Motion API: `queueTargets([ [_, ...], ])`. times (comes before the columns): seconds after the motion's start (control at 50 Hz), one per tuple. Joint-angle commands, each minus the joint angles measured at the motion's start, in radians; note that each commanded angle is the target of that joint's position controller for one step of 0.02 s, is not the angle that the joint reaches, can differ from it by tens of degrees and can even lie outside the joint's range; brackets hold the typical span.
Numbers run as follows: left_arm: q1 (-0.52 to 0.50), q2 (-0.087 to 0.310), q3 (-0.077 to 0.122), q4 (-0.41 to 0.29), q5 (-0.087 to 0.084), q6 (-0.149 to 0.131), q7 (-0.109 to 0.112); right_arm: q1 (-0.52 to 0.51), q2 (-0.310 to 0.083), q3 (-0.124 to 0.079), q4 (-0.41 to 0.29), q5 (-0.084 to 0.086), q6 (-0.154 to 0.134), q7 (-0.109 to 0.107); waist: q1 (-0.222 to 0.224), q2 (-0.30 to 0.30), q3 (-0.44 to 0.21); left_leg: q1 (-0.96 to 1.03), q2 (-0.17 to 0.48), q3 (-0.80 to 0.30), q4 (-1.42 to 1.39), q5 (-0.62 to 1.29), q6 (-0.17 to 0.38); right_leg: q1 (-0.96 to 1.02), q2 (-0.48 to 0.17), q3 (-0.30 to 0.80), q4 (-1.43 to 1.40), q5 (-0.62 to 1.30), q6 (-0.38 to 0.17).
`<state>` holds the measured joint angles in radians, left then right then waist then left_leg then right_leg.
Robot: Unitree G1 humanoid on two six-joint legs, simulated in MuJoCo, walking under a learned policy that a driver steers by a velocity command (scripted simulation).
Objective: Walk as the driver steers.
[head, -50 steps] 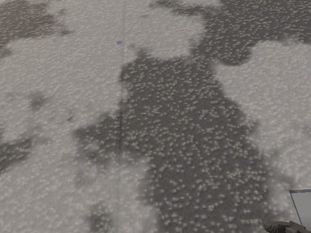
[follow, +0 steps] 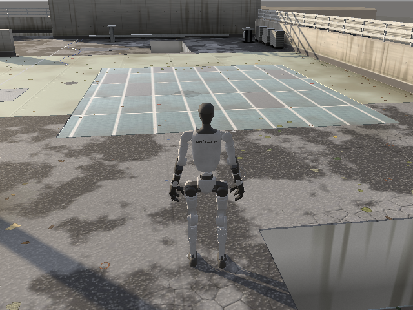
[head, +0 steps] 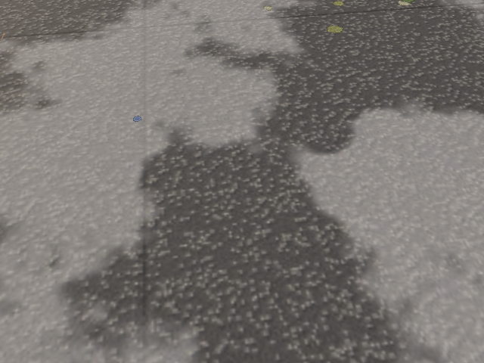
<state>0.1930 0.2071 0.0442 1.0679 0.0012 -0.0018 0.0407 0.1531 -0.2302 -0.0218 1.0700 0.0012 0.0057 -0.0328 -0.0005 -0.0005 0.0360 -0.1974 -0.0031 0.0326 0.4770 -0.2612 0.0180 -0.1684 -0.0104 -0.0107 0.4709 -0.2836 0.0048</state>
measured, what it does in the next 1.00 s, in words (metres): walks ahead: left foot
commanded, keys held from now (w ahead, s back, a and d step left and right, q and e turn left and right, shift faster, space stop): no key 0.16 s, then w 0.84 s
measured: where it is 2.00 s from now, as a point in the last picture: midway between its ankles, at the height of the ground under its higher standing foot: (256, 256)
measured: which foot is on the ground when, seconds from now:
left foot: down 0.00-0.46, up 0.48-0.90, down 0.92-1.00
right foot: down 0.00-0.94, up 0.96-1.00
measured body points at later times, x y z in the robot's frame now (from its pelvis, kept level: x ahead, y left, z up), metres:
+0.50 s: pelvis +0.05 -0.04 -0.01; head +0.06 -0.05 +0.44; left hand +0.07 +0.23 -0.14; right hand +0.06 -0.30 -0.17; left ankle -0.01 +0.10 -0.72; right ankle +0.03 -0.13 -0.74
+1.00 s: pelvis +0.30 +0.01 -0.02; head +0.34 +0.01 +0.43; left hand +0.25 +0.26 -0.16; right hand +0.48 -0.24 -0.13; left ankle +0.40 +0.10 -0.74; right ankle +0.10 -0.14 -0.64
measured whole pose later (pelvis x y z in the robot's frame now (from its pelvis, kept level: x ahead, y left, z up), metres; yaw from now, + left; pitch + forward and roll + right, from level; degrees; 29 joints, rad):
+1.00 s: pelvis +0.30 +0.01 -0.02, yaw +0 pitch +1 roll +0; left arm 0.41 0.21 0.04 1.06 -0.03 -0.10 0.01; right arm 0.01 -0.24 -0.06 0.93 0.02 -0.10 0.04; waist 0.03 -0.01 0.06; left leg -0.45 -0.02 0.08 0.58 -0.15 0.06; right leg -0.20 -0.02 0.05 1.13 -0.45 -0.03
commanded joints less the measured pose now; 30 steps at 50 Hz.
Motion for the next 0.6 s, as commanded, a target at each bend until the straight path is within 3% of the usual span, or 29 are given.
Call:
queueTargets([
  [0.02,0.041,0.103,0.019,-0.017,0.001,-0.002,0.005,0.025,-0.104,-0.019,-0.018,0.0,-0.005,-0.005,-0.001,-0.004,-0.034,0.038,0.046,-0.042,-0.056,0.271,0.029,-0.01,-0.034,0.027,-0.064,0.265,-0.025],
  [0.16,0.05,0.091,0.015,0.001,0.001,-0.002,0.01,0.029,-0.093,-0.021,-0.003,0.0,-0.006,-0.006,-0.002,-0.003,-0.012,0.027,0.044,-0.046,-0.074,0.207,0.028,-0.022,-0.03,0.023,-0.076,0.2,-0.017],
  [0.18,0.072,0.081,0.013,0.015,0.001,-0.002,0.01,0.049,-0.083,-0.02,0.01,0.0,-0.005,-0.006,-0.001,-0.001,-0.035,0.035,0.035,-0.038,-0.081,0.094,0.031,-0.014,-0.017,0.008,-0.076,0.098,-0.018],
  [0.22,0.071,0.092,0.019,0.013,-0.011,-0.002,0.013,0.061,-0.114,-0.034,0.014,0.013,-0.002,-0.009,-0.009,0.024,0.015,-0.017,0.034,-0.061,-0.094,-0.309,0.066,-0.094,0.019,-0.026,-0.017,-0.223,-0.041],
  [0.26,0.034,0.08,0.016,-0.017,-0.013,-0.021,0.012,0.099,-0.143,-0.045,0.009,0.021,-0.017,-0.008,-0.031,0.082,0.093,-0.049,0.134,-0.212,-0.179,-0.548,0.13,-0.232,0.021,-0.031,0.078,-0.321,-0.057],
  [0.3,0.002,0.045,0.011,-0.044,-0.016,-0.049,-0.003,0.164,-0.187,-0.063,0.023,0.024,-0.04,-0.003,-0.045,0.178,0.098,-0.025,0.306,-0.471,-0.306,-0.608,0.229,-0.293,0.011,-0.044,0.263,-0.184,-0.064],
  [0.32,-0.005,0.056,0.016,-0.051,-0.021,-0.058,-0.011,0.158,-0.185,-0.065,0.016,0.017,-0.05,-0.003,-0.04,0.167,0.103,-0.041,0.347,-0.528,-0.333,-0.583,0.253,-0.314,-0.016,-0.013,0.34,-0.191,-0.077],
  [0.36,0.012,0.058,0.019,-0.058,-0.031,-0.073,-0.023,0.105,-0.174,-0.063,-0.015,0.02,-0.069,0.003,-0.008,0.146,0.097,-0.039,0.356,-0.503,-0.331,-0.491,0.24,-0.333,-0.055,0.02,0.355,-0.251,-0.103],
  [0.4,0.075,0.061,0.027,-0.035,-0.038,-0.085,-0.023,0.012,-0.16,-0.06,-0.046,0.043,-0.072,0.009,0.054,0.128,0.079,-0.133,0.253,-0.31,-0.291,-0.349,0.159,-0.123,-0.032,-0.034,0.096,-0.153,-0.115],
  [0.42,0.149,0.056,0.033,0.006,-0.032,-0.086,-0.022,0.0,-0.159,-0.062,-0.05,0.047,-0.067,0.012,0.082,0.11,0.056,-0.206,0.185,-0.215,-0.223,-0.288,0.133,0.043,0.022,-0.089,0.003,-0.013,-0.1],
  [0.44,0.234,0.066,0.043,0.041,-0.023,-0.081,-0.022,0.005,-0.14,-0.057,-0.054,0.044,-0.066,0.013,0.102,0.066,0.031,-0.267,0.136,-0.147,-0.12,-0.226,0.11,0.162,0.033,-0.077,-0.016,0.031,-0.085],
  [0.46,0.359,0.098,0.055,0.066,-0.022,-0.08,-0.017,-0.009,-0.087,-0.043,-0.066,0.034,-0.069,0.019,0.141,-0.097,-0.013,-0.382,0.063,-0.04,0.153,-0.124,0.06,0.296,-0.103,0.128,-0.116,-0.064,-0.118],
  [0.48,0.465,0.215,0.077,0.069,-0.023,-0.085,-0.021,-0.022,-0.038,-0.032,-0.107,0.026,-0.085,0.018,0.156,-0.341,-0.033,-0.596,-0.035,0.046,0.456,-0.236,0.016,0.396,-0.344,0.558,-0.284,-0.191,-0.246],
  [0.5,0.432,0.164,0.054,0.064,-0.001,-0.103,-0.024,-0.05,-0.069,-0.04,-0.117,0.037,-0.096,0.021,0.129,-0.241,0.002,-0.676,0.01,-0.069,0.666,-0.292,0.033,0.33,-0.41,0.698,-0.305,-0.279,-0.304],
  [0.52,0.341,0.108,0.034,0.029,0.002,-0.116,-0.027,-0.046,-0.085,-0.041,-0.12,0.053,-0.104,0.029,0.087,-0.145,0.065,-0.753,0.062,-0.109,0.747,-0.187,0.057,0.31,-0.383,0.605,-0.302,-0.278,-0.278],
  [0.56,0.243,0.1,0.02,-0.009,-0.006,-0.12,-0.042,-0.028,-0.1,-0.05,-0.103,0.04,-0.114,0.037,0.041,-0.07,0.072,-0.732,0.115,-0.098,0.709,-0.014,0.071,0.259,-0.303,0.41,-0.316,-0.088,-0.208],
  [0.6,0.25,0.06,0.004,-0.015,0.002,-0.108,-0.042,-0.034,-0.096,-0.058,-0.099,0.03,-0.11,0.047,0.031,-0.081,0.06,-0.637,0.133,-0.069,0.613,0.068,0.054,0.205,-0.238,0.246,-0.328,0.135,-0.171],
])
